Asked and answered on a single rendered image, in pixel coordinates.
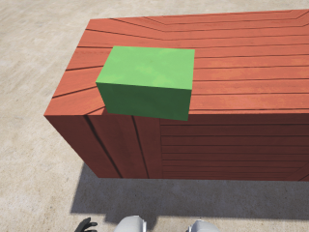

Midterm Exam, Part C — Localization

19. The robot thigh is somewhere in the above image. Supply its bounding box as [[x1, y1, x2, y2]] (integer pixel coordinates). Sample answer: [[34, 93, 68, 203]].
[[187, 220, 220, 232], [113, 216, 147, 232]]

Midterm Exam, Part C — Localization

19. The left robot thigh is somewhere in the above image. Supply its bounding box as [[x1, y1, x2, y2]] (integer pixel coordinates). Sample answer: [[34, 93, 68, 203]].
[[113, 216, 147, 232]]

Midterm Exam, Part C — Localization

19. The carton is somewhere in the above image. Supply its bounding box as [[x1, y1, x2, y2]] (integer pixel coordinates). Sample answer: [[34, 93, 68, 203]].
[[96, 45, 195, 121]]

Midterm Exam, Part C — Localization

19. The right robot thigh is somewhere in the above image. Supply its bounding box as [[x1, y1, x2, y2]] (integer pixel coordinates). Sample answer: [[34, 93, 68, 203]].
[[187, 220, 220, 232]]

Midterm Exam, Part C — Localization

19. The pedestal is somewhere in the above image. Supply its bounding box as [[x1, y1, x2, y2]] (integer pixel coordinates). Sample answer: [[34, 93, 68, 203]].
[[43, 9, 309, 182]]

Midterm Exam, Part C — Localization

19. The robot left hand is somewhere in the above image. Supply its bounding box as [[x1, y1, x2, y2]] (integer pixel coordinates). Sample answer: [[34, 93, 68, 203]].
[[74, 217, 98, 232]]

